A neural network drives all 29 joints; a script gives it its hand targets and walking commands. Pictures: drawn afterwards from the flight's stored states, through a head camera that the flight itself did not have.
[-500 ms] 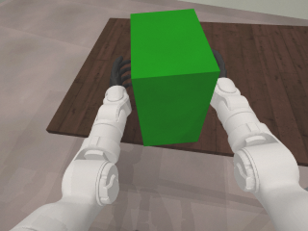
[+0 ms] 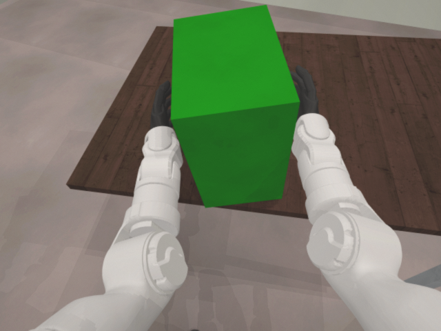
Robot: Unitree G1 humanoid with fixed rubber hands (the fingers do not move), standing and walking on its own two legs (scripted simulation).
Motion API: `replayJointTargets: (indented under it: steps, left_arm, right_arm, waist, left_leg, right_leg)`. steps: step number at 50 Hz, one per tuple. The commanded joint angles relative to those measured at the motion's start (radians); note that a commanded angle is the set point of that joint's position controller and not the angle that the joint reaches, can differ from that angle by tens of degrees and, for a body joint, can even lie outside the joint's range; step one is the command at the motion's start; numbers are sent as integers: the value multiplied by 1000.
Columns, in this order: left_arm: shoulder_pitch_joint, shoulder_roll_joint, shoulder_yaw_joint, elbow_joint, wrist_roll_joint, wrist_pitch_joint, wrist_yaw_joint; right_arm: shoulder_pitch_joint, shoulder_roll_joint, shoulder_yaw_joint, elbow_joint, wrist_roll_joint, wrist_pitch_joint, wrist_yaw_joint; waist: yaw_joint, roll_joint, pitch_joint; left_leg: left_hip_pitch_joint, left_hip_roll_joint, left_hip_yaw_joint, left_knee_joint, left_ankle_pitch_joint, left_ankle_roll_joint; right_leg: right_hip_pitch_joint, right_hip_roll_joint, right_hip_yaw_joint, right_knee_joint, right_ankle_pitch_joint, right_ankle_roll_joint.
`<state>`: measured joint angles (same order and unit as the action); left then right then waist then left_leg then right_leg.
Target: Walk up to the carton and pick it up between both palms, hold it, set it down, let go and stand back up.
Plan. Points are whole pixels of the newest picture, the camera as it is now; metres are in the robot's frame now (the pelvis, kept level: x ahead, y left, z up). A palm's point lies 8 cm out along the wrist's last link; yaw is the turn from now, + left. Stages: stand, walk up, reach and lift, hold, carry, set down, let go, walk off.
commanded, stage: reach and lift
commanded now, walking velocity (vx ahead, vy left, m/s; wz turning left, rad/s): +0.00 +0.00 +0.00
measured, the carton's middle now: (232, 117) +0.47 +0.05 +0.10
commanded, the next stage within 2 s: none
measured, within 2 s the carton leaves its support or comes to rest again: leaves its support in 1.00 s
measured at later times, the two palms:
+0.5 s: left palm (170, 126) +0.42 +0.16 +0.12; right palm (311, 121) +0.46 -0.09 +0.12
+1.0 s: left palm (168, 129) +0.41 +0.16 +0.12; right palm (310, 124) +0.45 -0.09 +0.12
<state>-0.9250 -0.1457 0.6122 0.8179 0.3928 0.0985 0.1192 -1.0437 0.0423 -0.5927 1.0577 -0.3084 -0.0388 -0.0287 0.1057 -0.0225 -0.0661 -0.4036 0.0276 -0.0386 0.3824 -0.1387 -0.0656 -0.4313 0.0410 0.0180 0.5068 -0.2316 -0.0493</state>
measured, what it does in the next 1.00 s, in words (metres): stands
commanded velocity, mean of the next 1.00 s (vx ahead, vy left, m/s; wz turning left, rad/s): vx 0.00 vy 0.00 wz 0.00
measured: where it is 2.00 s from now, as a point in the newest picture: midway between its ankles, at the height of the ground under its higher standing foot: outside the picture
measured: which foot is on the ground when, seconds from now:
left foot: down 0.00-1.00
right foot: down 0.00-1.00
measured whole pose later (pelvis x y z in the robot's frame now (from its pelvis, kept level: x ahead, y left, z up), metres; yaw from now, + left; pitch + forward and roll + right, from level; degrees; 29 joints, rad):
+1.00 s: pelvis +0.00 +0.00 +0.00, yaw +0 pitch +7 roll +2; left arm -0.89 -0.20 0.65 0.77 0.44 0.08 0.11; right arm -0.94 0.07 -0.62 1.03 -0.40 -0.18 -0.01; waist 0.09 -0.02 -0.05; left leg -0.37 0.03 -0.03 0.38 -0.15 -0.07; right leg -0.39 0.04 0.02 0.49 -0.23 -0.04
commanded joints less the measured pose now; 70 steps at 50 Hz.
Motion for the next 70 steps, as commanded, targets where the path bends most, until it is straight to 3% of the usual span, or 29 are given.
replayJointTargets:
  steps: [1, 6, 7, 9, 11, 12, 17, 18, 21, 23, 26, 27, 28, 31, 35, 36, 42, 44, 46, 47, 52, 55, 56, 60, 61, 63, 64, 68, 70]
  left_arm:
    - [-451, -347, -137, -133, 62, 3, -89]
    - [-454, -342, -136, -139, 74, 7, -76]
    - [-447, -340, -122, -129, 81, 12, -80]
    - [-450, -331, -110, -139, 93, 6, -78]
    - [-441, -354, -122, -141, 93, 13, -84]
    - [-413, -358, -109, -116, 85, 6, -86]
    - [-412, -340, -114, -116, 96, 20, -85]
    - [-386, -351, -96, -100, 99, 14, -92]
    - [-437, -387, -131, -151, 85, 3, -91]
    - [-399, -390, -116, -130, 98, 1, -90]
    - [-409, -373, -127, -127, 103, 9, -92]
    - [-395, -380, -127, -92, 91, 3, -95]
    - [-394, -407, -125, -120, 87, -10, -86]
    - [-358, -423, -140, -103, 99, 3, -89]
    - [-355, -424, -153, -117, 94, -5, -97]
    - [-384, -410, -128, -108, 88, -10, -102]
    - [-463, -484, -257, -183, 44, -76, -85]
    - [-447, -409, -194, -89, 82, -60, -87]
    - [-505, -411, -198, -150, 83, -85, -86]
    - [-499, -406, -181, -96, 79, -94, -91]
    - [-512, -450, -241, -66, 51, -134, -76]
    - [-575, -415, -236, -49, 45, -153, -76]
    - [-595, -469, -299, -91, 27, -172, -63]
    - [-628, -469, -317, -80, 3, -187, -67]
    - [-601, -448, -314, -19, 5, -159, -66]
    - [-588, -475, -333, -30, -7, -180, -69]
    - [-604, -461, -308, -12, 7, -159, -71]
    - [-641, -478, -352, -36, -14, -178, -62]
    - [-682, -485, -401, -25, -61, -157, -62]
  right_arm:
    - [-391, 430, 152, 3, -115, -11, 147]
    - [-396, 431, 152, -2, -122, -14, 158]
    - [-378, 433, 121, 26, -124, -4, 158]
    - [-408, 441, 141, -21, -143, -11, 163]
    - [-374, 441, 129, -15, -160, -10, 159]
    - [-388, 448, 157, -43, -160, -23, 159]
    - [-369, 445, 130, -23, -154, -11, 152]
    - [-337, 472, 146, -11, -163, -13, 153]
    - [-411, 481, 152, -70, -164, -32, 157]
    - [-399, 493, 180, -75, -158, -37, 159]
    - [-364, 477, 158, -29, -163, -34, 152]
    - [-380, 507, 189, -70, -138, -33, 155]
    - [-425, 505, 201, -115, -139, -51, 159]
    - [-362, 498, 197, -57, -138, -45, 158]
    - [-378, 520, 243, -109, -134, -54, 152]
    - [-382, 518, 232, -69, -141, -61, 146]
    - [-446, 522, 274, -81, -131, -153, 142]
    - [-437, 489, 245, -25, -125, -152, 137]
    - [-458, 475, 253, -13, -115, -171, 141]
    - [-478, 481, 248, -4, -127, -184, 134]
    - [-546, 508, 315, -26, -121, -255, 128]
    - [-542, 470, 250, 73, -144, -256, 126]
    - [-573, 473, 277, 53, -118, -298, 135]
    - [-601, 464, 269, 64, -133, -325, 117]
    - [-561, 439, 259, 159, -117, -290, 115]
    - [-626, 478, 295, 60, -98, -333, 111]
    - [-588, 460, 259, 117, -118, -302, 107]
    - [-604, 466, 315, 134, -78, -333, 104]
    - [-679, 463, 316, 59, -68, -311, 98]
  waist:
    - [10, -96, -548]
    - [30, -68, -565]
    - [5, -92, -541]
    - [35, -95, -570]
    - [-10, -90, -541]
    - [35, -115, -551]
    - [-9, -110, -539]
    - [29, -121, -496]
    - [-1, -95, -603]
    - [30, -110, -618]
    - [-14, -84, -587]
    - [38, -87, -584]
    - [43, -119, -626]
    - [14, -77, -597]
    - [31, -83, -609]
    - [22, -129, -578]
    - [-3, -89, -750]
    - [-14, -90, -640]
    - [1, -75, -666]
    - [-1, -118, -630]
    - [17, -133, -753]
    - [-12, -140, -710]
    - [-5, -73, -794]
    - [-27, -104, -762]
    - [-31, -102, -661]
    - [-8, -91, -739]
    - [-32, -103, -662]
    - [-24, -82, -771]
    - [-30, -106, -764]
  left_leg:
    - [202, -33, 172, -66, 224, 68]
    - [189, -33, 183, -64, 217, 68]
    - [212, -25, 180, -59, 213, 75]
    - [193, -33, 197, -71, 205, 76]
    - [232, -34, 179, -71, 222, 78]
    - [192, -35, 187, -67, 215, 82]
    - [210, -38, 196, -77, 221, 83]
    - [179, -43, 196, -72, 217, 90]
    - [188, -38, 182, -68, 251, 81]
    - [214, -35, 186, -63, 284, 85]
    - [179, -35, 193, -65, 249, 73]
    - [160, -38, 191, -64, 248, 84]
    - [192, -35, 196, -48, 316, 78]
    - [192, -27, 190, -55, 300, 73]
    - [153, -37, 188, -63, 280, 76]
    - [145, -42, 189, -76, 238, 86]
    - [199, -29, 183, -29, 384, 53]
    - [184, -25, 188, -43, 312, 61]
    - [211, -22, 191, -51, 307, 58]
    - [191, -23, 192, -47, 284, 66]
    - [174, -29, 208, -43, 286, 65]
    - [208, -16, 193, -49, 257, 69]
    - [224, -14, 195, -39, 307, 47]
    - [247, -12, 187, -33, 287, 49]
    - [208, -19, 185, -53, 217, 54]
    - [210, -20, 184, -39, 250, 53]
    - [208, -21, 192, -51, 203, 57]
    - [232, -13, 175, -21, 281, 46]
    - [217, -20, 177, -40, 198, 55]
  right_leg:
    - [516, -23, -74, -109, 510, 131]
    - [514, -28, -74, -109, 506, 115]
    - [503, -31, -74, -105, 503, 128]
    - [519, -27, -66, -116, 483, 123]
    - [516, -31, -73, -116, 495, 129]
    - [536, -27, -76, -119, 510, 134]
    - [542, -30, -65, -118, 569, 137]
    - [547, -41, -56, -116, 574, 142]
    - [564, -36, -67, -96, 611, 143]
    - [552, -34, -65, -97, 628, 141]
    - [583, -33, -70, -80, 672, 147]
    - [564, -37, -60, -97, 616, 137]
    - [569, -22, -62, -83, 670, 143]
    - [564, -21, -73, -91, 644, 136]
    - [621, -45, -53, -80, 739, 151]
    - [637, -49, -53, -89, 717, 158]
    - [602, -24, -79, -59, 822, 137]
    - [595, -30, -76, -72, 764, 133]
    - [593, -26, -79, -76, 700, 138]
    - [599, -33, -78, -73, 736, 150]
    - [607, -22, -84, -69, 720, 132]
    - [549, -18, -95, -83, 625, 139]
    - [523, -11, -112, -74, 632, 127]
    - [468, -13, -111, -95, 605, 123]
    - [480, -15, -111, -98, 571, 124]
    - [506, -23, -102, -97, 604, 123]
    - [479, -22, -105, -116, 572, 124]
    - [485, -15, -104, -81, 645, 120]
    - [449, -14, -114, -108, 538, 117]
